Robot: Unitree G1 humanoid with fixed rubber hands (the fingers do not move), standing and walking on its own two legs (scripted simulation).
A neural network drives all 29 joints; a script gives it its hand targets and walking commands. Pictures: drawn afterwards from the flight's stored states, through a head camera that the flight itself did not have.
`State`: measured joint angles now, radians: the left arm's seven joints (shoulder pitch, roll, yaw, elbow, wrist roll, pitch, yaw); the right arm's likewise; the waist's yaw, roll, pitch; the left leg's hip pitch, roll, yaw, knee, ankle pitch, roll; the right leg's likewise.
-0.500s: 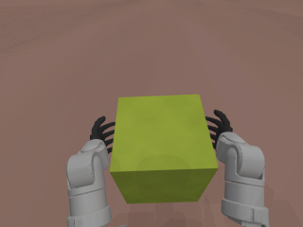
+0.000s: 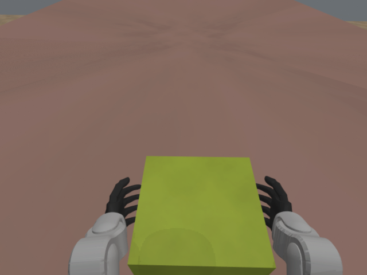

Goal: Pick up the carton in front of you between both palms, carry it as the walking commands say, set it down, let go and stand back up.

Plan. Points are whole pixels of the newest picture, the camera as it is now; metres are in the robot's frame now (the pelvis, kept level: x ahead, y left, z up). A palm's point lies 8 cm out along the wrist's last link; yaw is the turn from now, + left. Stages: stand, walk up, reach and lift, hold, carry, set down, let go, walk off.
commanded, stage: carry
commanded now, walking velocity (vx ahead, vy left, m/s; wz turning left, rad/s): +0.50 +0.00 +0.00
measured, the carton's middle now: (196, 230) +0.25 -0.01 +0.02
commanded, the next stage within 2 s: none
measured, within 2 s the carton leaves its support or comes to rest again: neither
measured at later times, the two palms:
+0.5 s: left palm (152, 123) +0.54 +0.11 +0.09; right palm (251, 122) +0.56 -0.19 +0.08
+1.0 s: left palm (145, 72) +0.89 +0.16 +0.09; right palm (218, 71) +0.89 -0.14 +0.10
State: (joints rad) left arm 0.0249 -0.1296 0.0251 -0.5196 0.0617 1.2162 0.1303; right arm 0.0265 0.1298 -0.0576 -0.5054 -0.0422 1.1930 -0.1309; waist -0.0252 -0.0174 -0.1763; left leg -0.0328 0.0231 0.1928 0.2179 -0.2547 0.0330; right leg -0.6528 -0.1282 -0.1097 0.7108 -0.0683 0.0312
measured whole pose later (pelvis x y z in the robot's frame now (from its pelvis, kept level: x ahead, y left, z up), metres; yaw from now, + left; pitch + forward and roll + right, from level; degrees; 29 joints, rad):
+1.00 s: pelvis +0.66 +0.02 +0.01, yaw +0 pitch +4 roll -2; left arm 0.03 -0.13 0.01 -0.56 0.05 1.20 0.15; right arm 0.04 0.13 -0.06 -0.55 -0.04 1.16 -0.12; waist -0.02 -0.01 -0.10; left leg -0.14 0.04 0.23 0.25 -0.19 0.05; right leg -0.63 -0.13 -0.10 0.90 -0.15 0.02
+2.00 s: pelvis +0.94 +0.02 -0.02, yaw +1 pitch +3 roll +0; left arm -0.13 -0.13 0.09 -0.03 0.19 0.90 0.05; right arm -0.14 0.13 -0.12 -0.02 -0.20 0.88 -0.05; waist 0.00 0.01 -0.10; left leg -0.21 0.05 0.13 0.53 -0.37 0.00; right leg -0.30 -0.07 -0.20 0.55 -0.29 -0.01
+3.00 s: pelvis +0.90 +0.02 -0.01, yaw +1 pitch +2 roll +0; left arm -0.22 -0.14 0.16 0.17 0.23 0.74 0.03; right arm -0.23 0.14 -0.19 0.17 -0.25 0.73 -0.03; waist 0.00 0.00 -0.09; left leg -0.23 0.04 0.14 0.51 -0.32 0.02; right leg -0.32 -0.08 -0.20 0.51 -0.22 -0.01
